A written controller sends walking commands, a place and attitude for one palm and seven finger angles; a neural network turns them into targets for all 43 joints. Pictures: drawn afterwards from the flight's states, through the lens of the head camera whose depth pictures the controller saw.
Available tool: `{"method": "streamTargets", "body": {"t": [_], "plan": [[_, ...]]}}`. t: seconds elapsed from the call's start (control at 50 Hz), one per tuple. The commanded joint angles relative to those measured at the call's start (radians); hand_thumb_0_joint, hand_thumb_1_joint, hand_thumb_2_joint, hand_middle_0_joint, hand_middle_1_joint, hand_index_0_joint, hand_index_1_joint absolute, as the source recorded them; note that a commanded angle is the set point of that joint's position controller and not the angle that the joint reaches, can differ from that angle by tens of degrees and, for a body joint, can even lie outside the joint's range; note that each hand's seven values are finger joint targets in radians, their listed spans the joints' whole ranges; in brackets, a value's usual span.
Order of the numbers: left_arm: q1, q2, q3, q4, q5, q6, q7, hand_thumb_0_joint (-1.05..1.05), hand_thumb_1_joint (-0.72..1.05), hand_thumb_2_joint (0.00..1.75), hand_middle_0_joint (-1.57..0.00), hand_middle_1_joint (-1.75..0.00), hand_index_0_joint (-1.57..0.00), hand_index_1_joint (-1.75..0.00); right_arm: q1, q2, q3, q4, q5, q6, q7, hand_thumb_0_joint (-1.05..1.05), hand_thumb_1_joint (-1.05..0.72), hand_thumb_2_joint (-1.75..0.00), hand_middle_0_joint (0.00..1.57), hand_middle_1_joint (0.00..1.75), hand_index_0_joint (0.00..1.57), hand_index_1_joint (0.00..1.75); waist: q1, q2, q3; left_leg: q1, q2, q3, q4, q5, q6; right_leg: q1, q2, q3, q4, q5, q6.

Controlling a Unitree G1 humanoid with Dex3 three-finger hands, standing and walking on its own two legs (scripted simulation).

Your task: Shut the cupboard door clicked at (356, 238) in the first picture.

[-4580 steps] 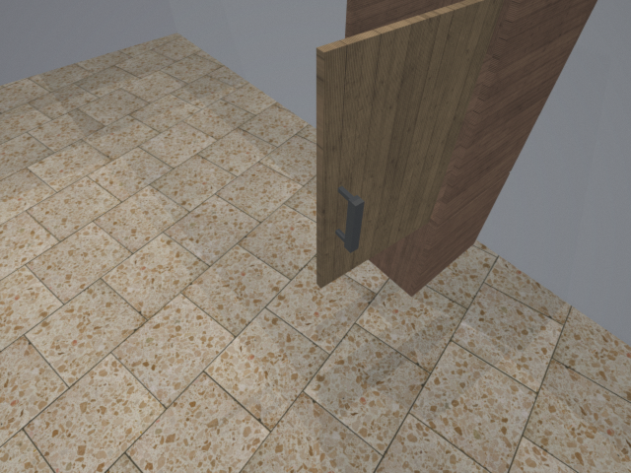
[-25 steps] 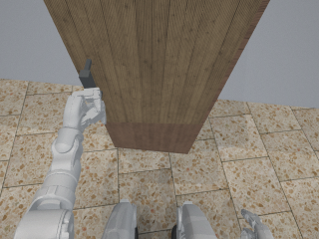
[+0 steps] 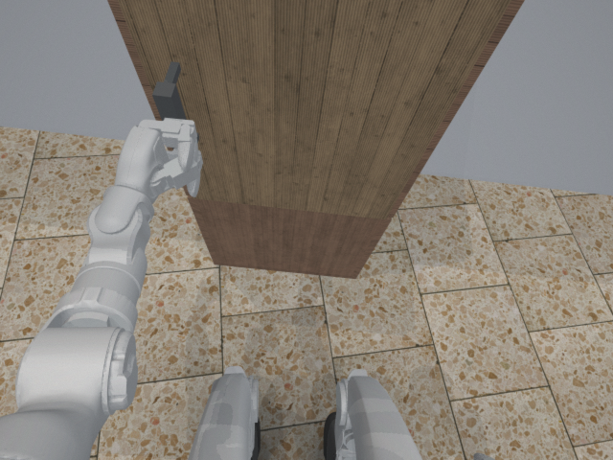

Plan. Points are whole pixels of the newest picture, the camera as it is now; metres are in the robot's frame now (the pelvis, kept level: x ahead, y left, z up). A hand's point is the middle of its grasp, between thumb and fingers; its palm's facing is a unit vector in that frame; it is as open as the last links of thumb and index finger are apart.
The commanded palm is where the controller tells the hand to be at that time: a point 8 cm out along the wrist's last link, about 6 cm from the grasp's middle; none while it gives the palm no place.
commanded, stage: push the door shut along its arc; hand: left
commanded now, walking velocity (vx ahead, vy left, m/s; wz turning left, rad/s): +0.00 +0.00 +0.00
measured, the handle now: (182, 120) +0.54 +0.16 +0.05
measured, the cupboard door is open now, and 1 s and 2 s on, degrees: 0 0 0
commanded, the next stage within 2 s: pull the fist back off the door in 0.10 s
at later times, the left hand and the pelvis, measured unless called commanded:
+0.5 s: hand (207, 164) +0.47 +0.12 +0.05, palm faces +0.00 -1.00 -0.08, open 3.3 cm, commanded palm +0.47 +0.14 +0.05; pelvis -0.03 +0.00 -0.01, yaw +0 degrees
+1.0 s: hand (218, 198) +0.42 +0.11 +0.05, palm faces -0.02 -1.00 -0.04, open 3.1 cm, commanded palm +0.39 +0.16 +0.05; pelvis +0.03 -0.01 +0.03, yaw -2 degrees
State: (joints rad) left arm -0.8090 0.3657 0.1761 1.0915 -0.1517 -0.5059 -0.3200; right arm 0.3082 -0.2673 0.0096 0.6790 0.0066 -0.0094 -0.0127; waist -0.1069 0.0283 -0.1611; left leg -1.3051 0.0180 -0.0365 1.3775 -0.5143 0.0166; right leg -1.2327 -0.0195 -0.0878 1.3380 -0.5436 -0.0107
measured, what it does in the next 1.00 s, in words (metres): stands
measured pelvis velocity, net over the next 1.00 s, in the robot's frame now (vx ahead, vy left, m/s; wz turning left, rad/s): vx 0.03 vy -0.01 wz -0.04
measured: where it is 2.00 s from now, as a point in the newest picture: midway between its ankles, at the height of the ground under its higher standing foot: outside the picture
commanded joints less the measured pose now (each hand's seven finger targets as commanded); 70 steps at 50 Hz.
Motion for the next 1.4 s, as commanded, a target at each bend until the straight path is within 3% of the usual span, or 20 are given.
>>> {"method": "streamTargets", "body": {"t": [0.0, 0.18, 0.2, 0.24, 0.3, 0.36, 0.44, 0.48, 0.54, 0.68, 0.76, 0.78, 0.82, 0.98, 1.06, 1.12, 1.18, 1.22, 1.28, 1.38], "plan": [[-0.721, 0.049, -0.087, -0.222, 0.036, -0.030, 0.007, 0.00, 0.90, 0.90, -1.30, -1.50, -1.30, -1.50, 0.119, -0.191, -0.065, -0.051, -0.005, -0.046, -0.019, 0.00, -0.90, -0.90, 0.20, 0.30, 0.20, 0.30, -0.167, 0.144, -0.433, 0.494, -0.005, -0.101, -0.196, -0.042, 0.013, -0.052, 0.041, 0.044, -0.199, 0.048, -0.034], [-0.797, 0.039, -0.119, -0.189, 0.038, 0.005, 0.019, 0.00, 0.90, 0.90, -1.30, -1.50, -1.30, -1.50, 0.111, -0.206, -0.048, -0.039, -0.005, -0.098, -0.032, 0.00, -0.90, -0.90, 0.20, 0.30, 0.20, 0.30, -0.198, 0.186, -0.402, 0.458, -0.003, -0.126, -0.219, -0.210, 0.015, -0.119, 0.040, 0.040, -0.193, -0.028, -0.037], [-0.795, 0.050, 0.055, -0.184, -0.053, 0.014, 0.167, 0.00, 0.90, 0.90, -1.30, -1.50, -1.30, -1.50, 0.096, -0.203, -0.048, -0.054, -0.022, -0.101, -0.040, 0.00, -0.90, -0.90, 0.20, 0.30, 0.20, 0.30, -0.141, 0.161, -0.420, 0.423, -0.004, -0.151, -0.249, -0.253, 0.000, -0.107, 0.032, 0.033, -0.177, -0.025, -0.029], [-0.751, -0.030, -0.002, -0.157, -0.012, 0.022, 0.291, 0.00, 0.90, 0.90, -1.30, -1.50, -1.30, -1.50, 0.094, -0.190, -0.046, -0.055, -0.033, -0.104, -0.023, 0.00, -0.90, -0.90, 0.20, 0.30, 0.20, 0.30, -0.159, 0.147, -0.414, 0.431, -0.003, -0.160, -0.264, -0.281, -0.008, -0.111, 0.032, 0.024, -0.175, -0.028, -0.018], [-0.763, -0.001, -0.026, -0.155, 0.067, -0.001, 0.356, 0.00, 0.90, 0.90, -1.30, -1.50, -1.30, -1.50, 0.112, -0.192, -0.049, -0.050, -0.046, -0.097, -0.002, 0.00, -0.90, -0.90, 0.20, 0.30, 0.20, 0.30, -0.168, 0.141, -0.428, 0.438, -0.009, -0.147, -0.261, -0.244, -0.007, -0.080, 0.030, 0.027, -0.188, -0.017, -0.018], [-0.769, -0.005, -0.075, -0.159, 0.124, -0.033, 0.349, 0.00, 0.90, 0.90, -1.30, -1.50, -1.30, -1.50, 0.115, -0.193, -0.054, -0.047, -0.052, -0.088, 0.012, 0.00, -0.90, -0.90, 0.20, 0.30, 0.20, 0.30, -0.170, 0.162, -0.428, 0.460, -0.011, -0.144, -0.262, -0.240, -0.010, -0.079, 0.029, 0.031, -0.195, -0.021, -0.024], [-0.734, -0.023, -0.100, -0.169, 0.126, -0.064, 0.313, 0.00, 0.90, 0.90, -1.30, -1.50, -1.30, -1.50, 0.111, -0.193, -0.057, -0.056, -0.053, -0.086, 0.021, 0.00, -0.90, -0.90, 0.20, 0.30, 0.20, 0.30, -0.159, 0.150, -0.438, 0.465, -0.013, -0.139, -0.263, -0.231, -0.007, -0.054, 0.029, 0.037, -0.201, -0.024, -0.028], [-0.683, -0.028, -0.081, -0.163, 0.092, -0.064, 0.295, 0.00, 0.90, 0.90, -1.30, -1.50, -1.30, -1.50, 0.107, -0.192, -0.057, -0.065, -0.047, -0.084, 0.022, 0.00, -0.90, -0.90, 0.20, 0.30, 0.20, 0.30, -0.139, 0.144, -0.437, 0.463, -0.014, -0.136, -0.270, -0.223, -0.008, -0.031, 0.032, 0.037, -0.202, -0.023, -0.031], [-0.584, 0.021, 0.002, -0.134, 0.051, -0.053, 0.291, 0.00, 0.90, 0.90, -1.30, -1.50, -1.30, -1.50, 0.095, -0.186, -0.053, -0.077, -0.040, -0.074, 0.021, 0.00, -0.90, -0.90, 0.20, 0.30, 0.20, 0.30, -0.109, 0.054, -0.417, 0.360, -0.024, -0.091, -0.256, -0.194, 0.002, 0.066, 0.035, 0.055, -0.226, -0.040, -0.023], [-0.285, 0.050, 0.072, -0.272, 0.049, -0.101, 0.283, 0.00, 0.90, 0.90, -1.30, -1.50, -1.30, -1.50, 0.088, -0.158, -0.064, -0.133, -0.031, -0.038, 0.034, 0.00, -0.90, -0.90, 0.20, 0.30, 0.20, 0.30, -0.011, 0.047, -0.476, 0.386, -0.022, -0.028, -0.249, 0.015, 0.005, 0.222, 0.045, 0.069, -0.235, 0.055, -0.026], [-0.122, 0.022, 0.076, -0.369, 0.043, -0.090, 0.294, 0.00, 0.90, 0.90, -1.30, -1.50, -1.30, -1.50, 0.071, -0.137, -0.069, -0.159, -0.023, -0.009, 0.035, 0.00, -0.90, -0.90, 0.20, 0.30, 0.20, 0.30, 0.002, -0.034, -0.449, 0.347, -0.020, 0.012, -0.243, 0.101, 0.011, 0.329, 0.043, 0.087, -0.263, 0.136, -0.009], [-0.088, 0.059, 0.108, -0.402, 0.043, -0.097, 0.299, 0.00, 0.90, 0.90, -1.30, -1.50, -1.30, -1.50, 0.073, -0.136, -0.068, -0.166, -0.024, -0.007, 0.031, 0.00, -0.90, -0.90, 0.20, 0.30, 0.20, 0.30, 0.020, -0.039, -0.452, 0.342, -0.021, 0.016, -0.242, 0.130, 0.012, 0.365, 0.043, 0.092, -0.258, 0.172, -0.011], [-0.007, 0.039, 0.099, -0.489, 0.038, -0.106, 0.298, 0.00, 0.90, 0.90, -1.30, -1.50, -1.30, -1.50, 0.061, -0.125, -0.073, -0.176, -0.022, -0.004, 0.030, 0.00, -0.90, -0.90, 0.20, 0.30, 0.20, 0.30, 0.032, -0.037, -0.483, 0.359, -0.022, 0.029, -0.238, 0.198, 0.011, 0.418, 0.040, 0.098, -0.248, 0.276, -0.008], [0.289, -0.096, -0.045, -0.725, -0.010, -0.097, 0.224, 0.00, 0.90, 0.90, -1.30, -1.50, -1.30, -1.50, 0.023, -0.107, -0.084, -0.201, -0.008, -0.009, 0.020, 0.00, -0.90, -0.90, 0.20, 0.30, 0.20, 0.30, 0.033, -0.022, -0.446, 0.460, -0.020, 0.037, -0.238, 0.346, 0.010, 0.461, 0.035, 0.091, -0.245, 0.479, -0.006], [0.235, -0.096, -0.055, -0.722, -0.016, -0.085, 0.207, 0.00, 0.90, 0.90, -1.30, -1.50, -1.30, -1.50, -0.008, -0.106, -0.083, -0.181, -0.008, -0.013, 0.005, 0.00, -0.90, -0.90, 0.20, 0.30, 0.20, 0.30, 0.010, -0.046, -0.370, 0.428, -0.021, 0.031, -0.218, 0.275, 0.010, 0.405, 0.027, 0.095, -0.255, 0.411, 0.001], [0.176, -0.095, -0.063, -0.734, -0.007, -0.095, 0.206, 0.00, 0.90, 0.90, -1.30, -1.50, -1.30, -1.50, -0.025, -0.104, -0.081, -0.171, -0.014, -0.022, -0.005, 0.00, -0.90, -0.90, 0.20, 0.30, 0.20, 0.30, 0.005, -0.012, -0.399, 0.450, -0.023, 0.023, -0.195, 0.294, 0.010, 0.378, 0.026, 0.093, -0.231, 0.416, -0.004], [0.199, -0.076, -0.048, -0.729, -0.012, -0.087, 0.198, 0.00, 0.90, 0.90, -1.30, -1.50, -1.30, -1.50, -0.035, -0.106, -0.079, -0.183, -0.012, -0.026, -0.006, 0.00, -0.90, -0.90, 0.20, 0.30, 0.20, 0.30, 0.023, 0.015, -0.432, 0.462, -0.026, 0.021, -0.186, 0.323, 0.009, 0.385, 0.030, 0.093, -0.220, 0.433, -0.010], [0.273, -0.013, 0.014, -0.820, -0.022, -0.072, 0.195, 0.00, 0.90, 0.90, -1.30, -1.50, -1.30, -1.50, -0.050, -0.105, -0.080, -0.211, -0.006, -0.020, -0.006, 0.00, -0.90, -0.90, 0.20, 0.30, 0.20, 0.30, 0.076, 0.046, -0.532, 0.526, -0.026, 0.026, -0.219, 0.370, 0.003, 0.478, 0.028, 0.101, -0.228, 0.481, -0.012], [0.444, 0.022, 0.049, -0.913, -0.049, -0.004, 0.184, 0.00, 0.90, 0.90, -1.30, -1.50, -1.30, -1.50, -0.048, -0.098, -0.071, -0.258, 0.010, -0.011, -0.007, 0.00, -0.90, -0.90, 0.20, 0.30, 0.20, 0.30, 0.106, 0.040, -0.559, 0.575, -0.027, 0.033, -0.278, 0.430, 0.006, 0.604, 0.036, 0.097, -0.267, 0.553, -0.011], [0.531, -0.022, 0.004, -0.988, -0.083, 0.082, 0.164, 0.00, 0.90, 0.90, -1.30, -1.50, -1.30, -1.50, -0.062, -0.095, -0.056, -0.289, 0.029, -0.011, -0.024, 0.00, -0.90, -0.90, 0.20, 0.30, 0.20, 0.30, 0.067, -0.046, -0.360, 0.561, -0.024, 0.037, -0.369, 0.318, 0.014, 0.640, 0.037, 0.092, -0.382, 0.457, 0.003]]}}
